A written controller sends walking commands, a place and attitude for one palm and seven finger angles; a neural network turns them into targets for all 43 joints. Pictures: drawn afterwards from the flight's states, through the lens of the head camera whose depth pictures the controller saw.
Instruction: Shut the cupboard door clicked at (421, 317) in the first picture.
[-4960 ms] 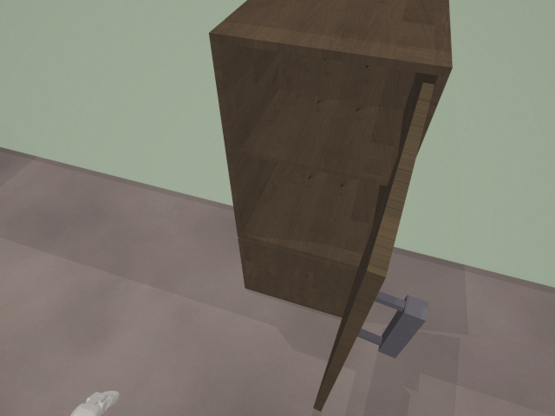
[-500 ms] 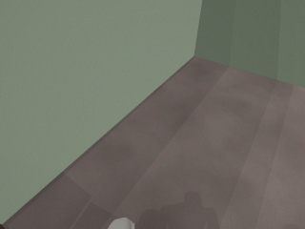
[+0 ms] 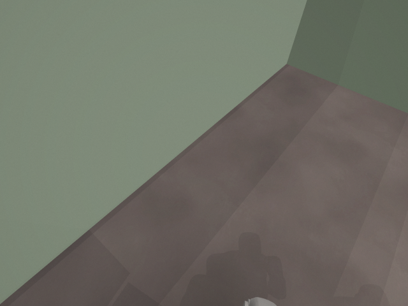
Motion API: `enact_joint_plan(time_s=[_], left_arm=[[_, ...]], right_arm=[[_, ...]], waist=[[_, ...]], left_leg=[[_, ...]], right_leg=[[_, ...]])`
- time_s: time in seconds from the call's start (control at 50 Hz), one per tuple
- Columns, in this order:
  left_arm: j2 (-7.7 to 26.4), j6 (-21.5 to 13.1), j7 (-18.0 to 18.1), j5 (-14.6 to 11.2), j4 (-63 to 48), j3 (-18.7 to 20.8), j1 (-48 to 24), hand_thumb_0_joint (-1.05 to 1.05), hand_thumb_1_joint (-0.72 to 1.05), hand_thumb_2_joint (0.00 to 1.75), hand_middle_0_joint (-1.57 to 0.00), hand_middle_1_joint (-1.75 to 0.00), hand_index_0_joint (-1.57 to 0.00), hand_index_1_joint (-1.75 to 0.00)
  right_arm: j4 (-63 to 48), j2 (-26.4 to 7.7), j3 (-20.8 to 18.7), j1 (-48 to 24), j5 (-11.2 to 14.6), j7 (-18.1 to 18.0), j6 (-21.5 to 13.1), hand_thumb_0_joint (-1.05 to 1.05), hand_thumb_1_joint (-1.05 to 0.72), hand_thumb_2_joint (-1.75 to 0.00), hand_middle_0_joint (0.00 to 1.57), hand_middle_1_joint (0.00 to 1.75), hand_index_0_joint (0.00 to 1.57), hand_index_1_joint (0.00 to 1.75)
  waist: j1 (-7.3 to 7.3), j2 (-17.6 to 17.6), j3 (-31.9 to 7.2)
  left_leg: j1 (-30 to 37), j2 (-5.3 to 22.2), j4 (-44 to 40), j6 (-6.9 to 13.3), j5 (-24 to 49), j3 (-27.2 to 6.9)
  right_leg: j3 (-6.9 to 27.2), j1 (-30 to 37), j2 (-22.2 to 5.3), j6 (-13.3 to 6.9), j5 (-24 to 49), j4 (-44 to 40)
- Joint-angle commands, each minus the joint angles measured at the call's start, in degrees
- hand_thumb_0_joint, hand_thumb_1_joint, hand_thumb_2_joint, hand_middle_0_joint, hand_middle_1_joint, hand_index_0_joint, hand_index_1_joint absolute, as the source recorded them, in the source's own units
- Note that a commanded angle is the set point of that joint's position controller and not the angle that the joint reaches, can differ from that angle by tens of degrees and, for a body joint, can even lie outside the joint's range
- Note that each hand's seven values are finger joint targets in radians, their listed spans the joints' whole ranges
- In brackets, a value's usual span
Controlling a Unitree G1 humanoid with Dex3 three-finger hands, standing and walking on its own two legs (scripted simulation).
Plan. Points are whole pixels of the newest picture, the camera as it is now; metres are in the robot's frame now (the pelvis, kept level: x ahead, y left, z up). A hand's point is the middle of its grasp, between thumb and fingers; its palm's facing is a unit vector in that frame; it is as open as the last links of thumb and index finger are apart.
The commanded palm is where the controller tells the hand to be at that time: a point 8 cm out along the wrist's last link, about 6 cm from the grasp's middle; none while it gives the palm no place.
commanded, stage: walk to a spot facing it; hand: left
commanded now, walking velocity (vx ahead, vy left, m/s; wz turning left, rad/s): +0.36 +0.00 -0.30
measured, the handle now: out of the picture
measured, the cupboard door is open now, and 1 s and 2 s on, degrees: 100 100 100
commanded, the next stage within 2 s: turn to face it in 0.86 s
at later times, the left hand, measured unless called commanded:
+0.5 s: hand out of the picture +0.14 +0.09 -0.15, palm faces -0.01 -0.97 -0.25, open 7.4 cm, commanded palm none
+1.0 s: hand (183, 207) +0.40 +0.12 -0.19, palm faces +0.02 -0.99 -0.15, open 7.4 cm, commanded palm none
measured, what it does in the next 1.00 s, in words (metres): walks ahead: right foot, then left foot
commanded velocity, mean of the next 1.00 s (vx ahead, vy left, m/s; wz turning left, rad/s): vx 0.32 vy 0.00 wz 0.04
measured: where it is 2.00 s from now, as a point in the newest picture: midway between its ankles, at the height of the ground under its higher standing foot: (230, 241)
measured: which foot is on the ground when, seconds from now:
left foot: down 0.00-0.26, up 0.28-0.84, down 0.86-1.00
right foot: up 0.00-0.24, down 0.26-0.86, up 0.88-1.00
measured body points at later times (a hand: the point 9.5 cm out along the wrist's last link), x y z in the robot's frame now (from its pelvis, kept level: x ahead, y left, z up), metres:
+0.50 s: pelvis +0.17 -0.09 +0.01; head +0.18 -0.12 +0.46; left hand +0.14 +0.14 -0.13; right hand +0.18 -0.32 -0.16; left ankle +0.22 +0.06 -0.64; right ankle +0.15 -0.14 -0.74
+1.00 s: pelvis +0.41 -0.05 -0.01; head +0.44 -0.04 +0.44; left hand +0.40 +0.17 -0.17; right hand +0.48 -0.28 -0.15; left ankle +0.45 +0.01 -0.74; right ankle +0.34 -0.18 -0.63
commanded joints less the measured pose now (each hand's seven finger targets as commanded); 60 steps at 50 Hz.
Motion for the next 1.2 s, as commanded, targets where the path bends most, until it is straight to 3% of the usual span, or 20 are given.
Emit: enact_joint_plan(time_s=[0.0,0.16,0.2,0.22,0.24,0.26,0.32,0.36,0.54,0.68,0.74,0.78,0.8,0.82,0.84,0.86,0.9,0.98,1.08,1.18], left_arm=[[5.35,1.07,-0.28,0.7,-5.0,0.9,0.85,0.0,0.9,0.9,-0.2,-0.3,-0.2,-0.3],[7.3,0.68,-0.88,0.72,-9.82,0.92,-7.41,0.0,0.9,0.9,-0.2,-0.3,-0.2,-0.3],[10.24,0.18,-0.8,0.77,-7.34,1.07,-1.75,0.0,0.9,0.9,-0.2,-0.3,-0.2,-0.3],[13.32,-0.47,-0.5,1.03,-5.72,1.69,4.66,0.0,0.9,0.9,-0.2,-0.3,-0.2,-0.3],[20.36,-1.49,0.22,1.28,-4.91,2.77,9.3,0.0,0.9,0.9,-0.2,-0.3,-0.2,-0.3],[22.57,-1.47,0.91,-0.07,-5.73,2.36,9.47,0.0,0.9,0.9,-0.2,-0.3,-0.2,-0.3],[17.18,-2.2,1.31,-0.11,-8.71,0.96,-2.44,0.0,0.9,0.9,-0.2,-0.3,-0.2,-0.3],[15.92,-2.63,1.13,0.03,-9.81,-0.16,-5.14,0.0,0.9,0.9,-0.2,-0.3,-0.2,-0.3],[15.61,-4.03,1.46,-0.14,-6.49,-1.41,-0.16,0.0,0.9,0.9,-0.2,-0.3,-0.2,-0.3],[15.04,-3.59,2.08,-0.01,-4.44,-1.8,0.94,0.0,0.9,0.9,-0.2,-0.3,-0.2,-0.3],[16.64,-3.39,2.26,0.06,-4.32,-1.39,-0.6,0.0,0.9,0.9,-0.2,-0.3,-0.2,-0.3],[18.28,-3.29,2.26,0.0,-4.97,-1.16,-3.02,0.0,0.9,0.9,-0.2,-0.3,-0.2,-0.3],[18.15,-3.26,1.99,-0.43,-5.82,-1.1,-4.19,0.0,0.9,0.9,-0.2,-0.3,-0.2,-0.3],[15.03,-3.09,1.54,-1.22,-7.4,-1.23,-2.63,0.0,0.9,0.9,-0.2,-0.3,-0.2,-0.3],[12.99,-3.36,1.11,-1.79,-9.39,-1.94,-4.48,0.0,0.9,0.9,-0.2,-0.3,-0.2,-0.3],[14.08,-2.89,1.57,-1.32,-10.08,-1.33,-8.36,0.0,0.9,0.9,-0.2,-0.3,-0.2,-0.3],[12.28,-2.09,0.75,-0.33,-9.88,-1.08,-11.73,0.0,0.9,0.9,-0.2,-0.3,-0.2,-0.3],[9.92,0.78,0.58,0.57,-8.84,-1.2,-7.96,0.0,0.9,0.9,-0.2,-0.3,-0.2,-0.3],[13.35,1.9,0.93,0.05,-13.05,-0.83,-15.95,0.0,0.9,0.9,-0.2,-0.3,-0.2,-0.3],[15.8,2.23,1.16,-0.32,-17.6,-0.38,-24.33,0.0,0.9,0.9,-0.2,-0.3,-0.2,-0.3]], right_arm=[[0.25,-3.77,0.72,5.65,-0.75,0.1,0.0,0.0,-0.9,-0.9,0.2,0.3,0.2,0.3],[-0.36,-7.48,-0.76,6.73,-1.76,0.79,1.02,0.0,-0.9,-0.9,0.2,0.3,0.2,0.3],[-0.23,-7.68,-0.36,5.94,-1.85,1.02,1.65,0.0,-0.9,-0.9,0.2,0.3,0.2,0.3],[-0.48,-6.05,-0.04,5.98,-1.62,1.52,1.7,0.0,-0.9,-0.9,0.2,0.3,0.2,0.3],[-2.5,-1.34,1.12,6.47,-0.98,2.21,1.42,0.0,-0.9,-0.9,0.2,0.3,0.2,0.3],[-5.07,-3.18,1.28,2.98,-1.11,2.54,1.41,0.0,-0.9,-0.9,0.2,0.3,0.2,0.3],[-3.22,-4.49,0.83,0.85,-1.3,2.54,1.02,0.0,-0.9,-0.9,0.2,0.3,0.2,0.3],[-0.88,-3.45,1.05,4.03,-1.63,2.84,2.23,0.0,-0.9,-0.9,0.2,0.3,0.2,0.3],[-1.93,-2.84,1.25,-0.17,-1.06,3.47,3.06,0.0,-0.9,-0.9,0.2,0.3,0.2,0.3],[-4.37,-1.71,2.29,-8.04,-0.63,3.86,1.99,0.0,-0.9,-0.9,0.2,0.3,0.2,0.3],[-3.56,-2.49,2.03,-4.06,-0.74,3.2,1.4,0.0,-0.9,-0.9,0.2,0.3,0.2,0.3],[-0.21,-4.56,1.33,7.43,-1.02,2.37,1.05,0.0,-0.9,-0.9,0.2,0.3,0.2,0.3],[2.01,-7.36,0.43,16.02,-1.49,1.94,1.02,0.0,-0.9,-0.9,0.2,0.3,0.2,0.3],[2.93,-14.28,-1.18,23.32,-2.27,1.21,0.91,0.0,-0.9,-0.9,0.2,0.3,0.2,0.3],[3.54,-16.59,-1.66,24.61,-1.08,0.73,1.4,0.0,-0.9,-0.9,0.2,0.3,0.2,0.3],[2.98,-15.0,-1.3,19.85,-0.2,0.71,1.64,0.0,-0.9,-0.9,0.2,0.3,0.2,0.3],[0.98,-7.84,0.51,11.54,-0.49,0.39,0.43,0.0,-0.9,-0.9,0.2,0.3,0.2,0.3],[0.96,-3.35,1.8,8.38,-0.4,0.32,-0.61,0.0,-0.9,-0.9,0.2,0.3,0.2,0.3],[0.53,-7.75,1.37,9.91,-0.12,0.54,0.28,0.0,-0.9,-0.9,0.2,0.3,0.2,0.3],[0.15,-9.85,0.34,12.0,-0.56,0.75,2.13,0.0,-0.9,-0.9,0.2,0.3,0.2,0.3]], waist=[[-3.26,11.35,1.53],[-3.29,6.2,5.37],[-0.03,1.66,3.84],[2.83,-7.19,2.12],[3.9,-27.28,0.68],[3.23,-22.43,-1.14],[-1.85,-4.89,-0.34],[-4.0,-2.34,-0.98],[-3.69,-2.7,2.28],[-1.93,-3.14,5.85],[-4.2,-3.89,3.29],[-9.5,-5.2,-2.99],[-13.31,-3.68,-8.45],[-14.81,8.62,-16.74],[-13.37,12.04,-19.33],[-11.62,5.71,-13.04],[-8.13,2.85,-3.25],[-3.33,5.89,-0.73],[-4.37,5.87,-2.16],[-6.64,8.44,-4.37]], left_leg=[[-4.85,16.68,-20.29,5.36,-9.74,-8.71],[-5.37,17.95,-15.27,5.01,-14.39,-5.88],[-8.56,15.62,-4.56,2.8,-14.73,-3.11],[-12.71,10.41,9.94,0.71,-12.39,1.27],[-25.02,1.97,32.32,-2.0,-19.61,5.01],[-29.83,1.24,42.68,-1.45,-19.28,-3.48],[-29.12,6.97,46.47,-1.47,-3.33,-9.7],[-23.85,7.25,43.38,-2.59,1.31,-8.82],[-32.01,6.22,31.42,-4.35,7.64,-7.11],[-27.14,3.24,14.99,-1.9,6.24,-2.84],[-17.98,-0.62,10.07,0.65,2.21,0.31],[-4.44,-3.7,5.95,2.97,1.64,0.72],[10.49,-0.92,3.96,4.97,7.46,-2.87],[24.92,14.66,1.45,11.3,13.4,-25.31],[29.91,24.68,-5.88,16.71,22.99,-40.8],[22.87,24.99,-8.71,16.84,17.56,-37.38],[7.34,19.7,-12.32,10.41,12.14,-26.15],[-4.91,12.36,-13.41,7.14,24.75,-11.59],[0.45,10.51,-10.16,7.24,40.24,-12.75],[6.82,10.67,-6.4,7.76,39.02,-17.38]], right_leg=[[1.26,-3.68,-2.3,0.32,4.67,-3.0],[-2.82,6.98,0.21,0.33,3.32,-25.12],[-3.78,17.89,2.93,-0.41,1.42,-31.63],[1.18,23.7,1.67,-1.57,-6.93,-39.3],[27.15,29.42,-12.75,-6.75,-17.38,-52.57],[39.18,29.99,-17.08,-10.09,-21.21,-60.11],[25.08,23.52,-13.04,-7.81,-9.18,-56.08],[15.83,18.63,-9.71,-7.18,-4.71,-57.13],[3.73,29.0,-7.57,-6.66,19.69,-57.72],[-0.37,34.57,-7.86,-6.93,35.75,-56.11],[-2.78,37.02,-8.65,-6.81,53.7,-47.93],[-5.55,35.21,-7.47,-4.88,62.2,-32.79],[-6.63,25.69,-5.89,-3.19,53.5,-19.96],[-7.2,10.42,2.28,-0.55,22.67,-1.21],[-1.02,-0.93,6.91,-0.94,-13.25,13.14],[3.24,-4.14,3.5,-1.92,-12.37,16.6],[4.68,-4.6,-0.42,-0.91,-3.09,13.75],[2.5,2.43,-1.43,1.38,1.18,1.9],[0.8,0.84,0.39,3.66,5.83,-10.94],[0.78,-0.79,2.06,4.35,2.66,-17.74]])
